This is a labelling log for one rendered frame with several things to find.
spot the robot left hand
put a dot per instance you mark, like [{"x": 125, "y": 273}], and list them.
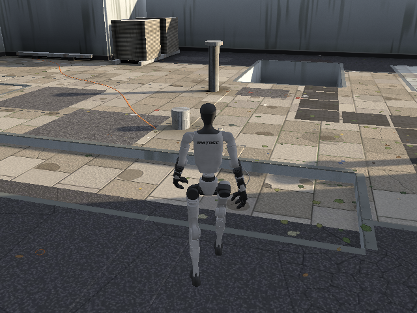
[{"x": 182, "y": 179}]

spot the robot right forearm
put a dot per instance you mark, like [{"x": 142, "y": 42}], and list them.
[{"x": 239, "y": 177}]

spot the robot right hand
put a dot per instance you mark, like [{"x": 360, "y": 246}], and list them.
[{"x": 242, "y": 198}]

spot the robot right thigh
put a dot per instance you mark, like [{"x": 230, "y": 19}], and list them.
[{"x": 224, "y": 190}]

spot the left robot upper arm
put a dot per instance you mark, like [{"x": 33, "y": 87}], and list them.
[{"x": 187, "y": 138}]

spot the right robot shin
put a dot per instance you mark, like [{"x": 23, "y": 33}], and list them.
[{"x": 220, "y": 226}]

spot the robot left forearm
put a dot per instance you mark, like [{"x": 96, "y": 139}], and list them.
[{"x": 178, "y": 170}]

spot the right robot upper arm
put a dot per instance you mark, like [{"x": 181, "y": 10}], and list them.
[{"x": 231, "y": 148}]

